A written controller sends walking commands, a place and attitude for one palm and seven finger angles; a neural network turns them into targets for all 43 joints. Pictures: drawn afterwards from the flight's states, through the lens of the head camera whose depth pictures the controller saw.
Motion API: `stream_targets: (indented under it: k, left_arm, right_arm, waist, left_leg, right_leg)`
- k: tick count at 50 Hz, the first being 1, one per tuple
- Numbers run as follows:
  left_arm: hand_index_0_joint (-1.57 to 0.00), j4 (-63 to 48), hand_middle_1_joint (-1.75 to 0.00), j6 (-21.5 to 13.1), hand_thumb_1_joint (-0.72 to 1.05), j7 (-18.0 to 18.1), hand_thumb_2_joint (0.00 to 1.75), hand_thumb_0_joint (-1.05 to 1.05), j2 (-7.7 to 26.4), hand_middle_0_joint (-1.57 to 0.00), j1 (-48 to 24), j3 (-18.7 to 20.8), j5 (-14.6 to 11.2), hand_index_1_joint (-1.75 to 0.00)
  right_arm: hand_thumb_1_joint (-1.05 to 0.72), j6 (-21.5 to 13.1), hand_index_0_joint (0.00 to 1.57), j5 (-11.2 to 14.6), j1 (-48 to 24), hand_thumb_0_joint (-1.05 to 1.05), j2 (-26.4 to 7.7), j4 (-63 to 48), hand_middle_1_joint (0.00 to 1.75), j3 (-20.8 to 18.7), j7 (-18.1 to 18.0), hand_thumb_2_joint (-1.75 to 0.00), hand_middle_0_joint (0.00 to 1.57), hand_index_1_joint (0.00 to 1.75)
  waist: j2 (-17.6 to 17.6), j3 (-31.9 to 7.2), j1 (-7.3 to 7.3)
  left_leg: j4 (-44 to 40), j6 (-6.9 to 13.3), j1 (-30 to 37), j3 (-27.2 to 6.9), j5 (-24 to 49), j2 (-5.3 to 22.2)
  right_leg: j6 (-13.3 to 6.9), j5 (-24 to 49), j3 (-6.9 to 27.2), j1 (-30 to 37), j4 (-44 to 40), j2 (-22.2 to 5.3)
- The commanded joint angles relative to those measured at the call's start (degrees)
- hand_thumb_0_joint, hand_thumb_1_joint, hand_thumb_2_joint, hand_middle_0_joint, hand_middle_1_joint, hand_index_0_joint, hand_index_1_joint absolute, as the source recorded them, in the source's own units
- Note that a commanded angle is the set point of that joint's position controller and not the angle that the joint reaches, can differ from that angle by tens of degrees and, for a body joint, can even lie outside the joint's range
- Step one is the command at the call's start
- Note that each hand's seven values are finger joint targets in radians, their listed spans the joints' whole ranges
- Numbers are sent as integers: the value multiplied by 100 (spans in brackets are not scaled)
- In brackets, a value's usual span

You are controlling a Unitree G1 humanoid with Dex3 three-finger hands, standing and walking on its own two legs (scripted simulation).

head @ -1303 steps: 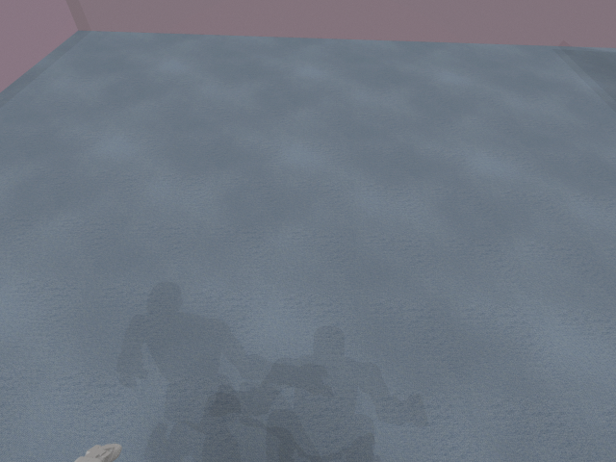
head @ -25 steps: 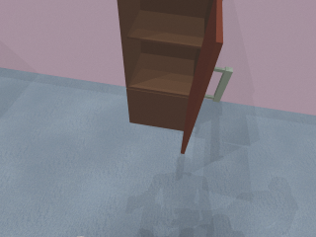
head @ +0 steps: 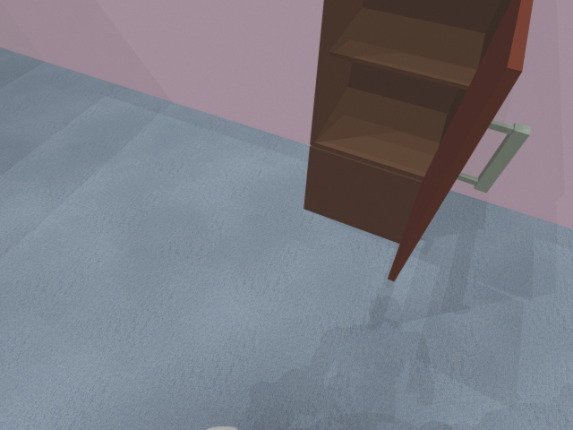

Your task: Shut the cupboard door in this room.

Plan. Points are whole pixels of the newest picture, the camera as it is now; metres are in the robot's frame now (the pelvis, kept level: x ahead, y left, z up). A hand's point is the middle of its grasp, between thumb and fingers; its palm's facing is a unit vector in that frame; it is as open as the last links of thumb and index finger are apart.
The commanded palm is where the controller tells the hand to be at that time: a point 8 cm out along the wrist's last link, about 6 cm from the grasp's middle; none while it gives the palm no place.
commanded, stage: stand and wait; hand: left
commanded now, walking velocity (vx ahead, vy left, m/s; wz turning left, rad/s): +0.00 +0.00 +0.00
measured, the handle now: (486, 156) +0.54 -0.29 +0.07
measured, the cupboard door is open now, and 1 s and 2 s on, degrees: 88 88 88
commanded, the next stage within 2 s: turn or walk to find it in 0.16 s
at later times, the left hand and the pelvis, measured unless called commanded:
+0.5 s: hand out of the picture +0.02 +0.19 -0.16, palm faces +0.17 -0.96 -0.23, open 7.3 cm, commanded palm none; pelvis +0.00 +0.00 +0.01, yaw +8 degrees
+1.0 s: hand out of the picture +0.02 +0.24 -0.16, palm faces +0.24 -0.94 -0.25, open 7.4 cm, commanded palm none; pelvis +0.00 +0.03 +0.01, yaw +13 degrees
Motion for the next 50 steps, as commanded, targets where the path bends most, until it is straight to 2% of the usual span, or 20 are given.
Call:
stream_targets:
  k: [1,2,4,9,13,15,16,17,19,21,26,30,31,32,33,35,38,41,47,50]
  left_arm:
    - [-20,-403,-30,-22,90,-7,90,0,379,-20,226,24,-98,-30]
    - [-20,-415,-30,42,90,25,90,0,369,-20,2,-27,-75,-30]
    - [-20,-242,-30,51,90,-19,90,0,388,-20,-134,-16,-77,-30]
    - [-20,4,-30,-16,90,-69,90,0,282,-20,33,-119,-101,-30]
    - [-20,147,-30,-68,90,-33,90,0,351,-20,520,-90,-91,-30]
    - [-20,94,-30,-135,90,14,90,0,763,-20,556,-4,-24,-30]
    - [-20,-10,-30,-134,90,8,90,0,1081,-20,401,65,-14,-30]
    - [-20,-92,-30,-144,90,20,90,0,1197,-20,458,156,-20,-30]
    - [-20,-195,-30,-129,90,33,90,0,889,-20,265,123,-17,-30]
    - [-20,-333,-30,-157,90,40,90,0,797,-20,61,120,-1,-30]
    - [-20,-395,-30,-143,90,54,90,0,1042,-20,189,246,30,-30]
    - [-20,-417,-30,-79,90,26,90,0,1116,-20,33,293,-43,-30]
    - [-20,-484,-30,-41,90,7,90,0,969,-20,51,276,-94,-30]
    - [-20,-646,-30,-6,90,-30,90,0,608,-20,34,222,-120,-30]
    - [-20,-818,-30,43,90,-14,90,0,454,-20,-267,131,-78,-30]
    - [-20,-684,-30,102,90,-9,90,0,494,-20,-619,157,-75,-30]
    - [-20,-362,-30,46,90,-66,90,0,422,-20,-288,92,-62,-30]
    - [-20,-270,-30,42,90,-37,90,0,361,-20,-309,20,-86,-30]
    - [-20,-193,-30,7,90,-16,90,0,228,-20,-406,-103,-100,-30]
    - [-20,5,-30,-69,90,12,90,0,309,-20,32,-78,-103,-30]
  right_arm:
    - [-90,-184,20,-45,810,0,-1118,-188,30,-134,-48,-90,20,30]
    - [-90,-184,20,-50,762,0,-1174,-164,30,-140,-115,-90,20,30]
    - [-90,-201,20,-69,233,0,-851,-165,30,-32,-190,-90,20,30]
    - [-90,-243,20,-40,116,0,-698,-39,30,32,-210,-90,20,30]
    - [-90,-177,20,9,-69,0,-700,-59,30,-23,-162,-90,20,30]
    - [-90,-163,20,65,-12,0,-343,-144,30,5,-111,-90,20,30]
    - [-90,-115,20,64,-8,0,-185,-243,30,28,-67,-90,20,30]
    - [-90,-11,20,17,-226,0,-277,-368,30,-17,-74,-90,20,30]
    - [-90,22,20,14,-283,0,-250,-289,30,-66,-46,-90,20,30]
    - [-90,31,20,17,-25,0,-148,-202,30,-50,-6,-90,20,30]
    - [-90,-21,20,38,-139,0,-30,-341,30,12,29,-90,20,30]
    - [-90,-113,20,7,317,0,-133,-274,30,13,29,-90,20,30]
    - [-90,-164,20,-9,541,0,-421,-254,30,-42,32,-90,20,30]
    - [-90,-189,20,-54,738,0,-955,-316,30,-172,12,-90,20,30]
    - [-90,-141,20,-49,956,0,-1210,-260,30,-232,-32,-90,20,30]
    - [-90,-155,20,-75,669,0,-869,-227,30,-155,-155,-90,20,30]
    - [-90,-284,20,-43,492,0,-553,-207,30,-12,-206,-90,20,30]
    - [-90,-312,20,-21,667,0,-488,-44,30,13,-222,-90,20,30]
    - [-90,-262,20,-53,672,0,-478,168,30,-11,-208,-90,20,30]
    - [-90,-240,20,-9,534,0,-443,202,30,-7,-189,-90,20,30]
  waist:
    - [1738,-1048,-333]
    - [1612,-978,-422]
    - [1475,-551,-233]
    - [1063,-706,-201]
    - [845,-653,28]
    - [-357,-558,15]
    - [-1238,-364,-22]
    - [-1944,-246,191]
    - [-1013,96,86]
    - [-834,-148,-48]
    - [-1010,-571,130]
    - [-752,-827,-109]
    - [-20,-1014,-222]
    - [1597,-994,-299]
    - [2035,-902,-471]
    - [1511,-551,-361]
    - [741,-821,-138]
    - [768,-868,-187]
    - [914,-646,-261]
    - [707,-655,-45]
  left_leg:
    - [-1742,1126,1629,-2095,3137,1964]
    - [-1926,1391,1161,-2181,2670,2099]
    - [-1937,1352,821,-1642,2325,1606]
    - [-1600,1136,1322,-900,3583,1112]
    - [-1290,887,757,-979,2688,891]
    - [-502,398,-194,-502,1107,228]
    - [34,176,-542,-91,-243,-276]
    - [1079,152,-725,-198,-1304,-242]
    - [2293,192,-1010,-466,-1121,-136]
    - [2472,107,-1001,-372,-919,-97]
    - [1160,14,-746,-35,-961,-71]
    - [-893,68,328,249,418,-116]
    - [-1442,207,1032,-200,1180,234]
    - [-1703,751,1541,-1972,2540,1482]
    - [-2002,1301,1275,-2510,2891,2045]
    - [-2049,1303,796,-2101,2200,1623]
    - [-1834,1135,1374,-1285,3313,1158]
    - [-1728,1176,1616,-1021,4103,1121]
    - [-1677,1148,1318,-1068,3679,1089]
    - [-1345,848,835,-1058,2975,853]
  right_leg:
    - [169,-1388,452,-1270,1307,156]
    - [148,-1639,841,-1181,1948,159]
    - [128,-1056,1129,-1304,2189,125]
    - [179,-630,856,-772,784,289]
    - [214,569,647,102,-643,378]
    - [-34,1537,1520,732,-1440,-457]
    - [-490,1432,2159,505,-1794,-1234]
    - [-905,1390,2527,163,-2124,-1639]
    - [-1078,1848,2139,-89,-1947,-1475]
    - [-928,2609,1443,152,-1619,-1230]
    - [-942,3061,1085,741,-1260,-1282]
    - [-444,2663,620,500,-487,-1073]
    - [-171,1993,402,-43,163,-847]
    - [223,-228,140,-1286,1237,-97]
    - [263,-1648,546,-1625,2110,127]
    - [200,-973,1120,-1750,2757,79]
    - [258,-250,1144,-1759,2824,157]
    - [301,-252,1097,-1536,2320,197]
    - [212,-356,885,-652,491,364]
    - [170,828,763,265,-942,378]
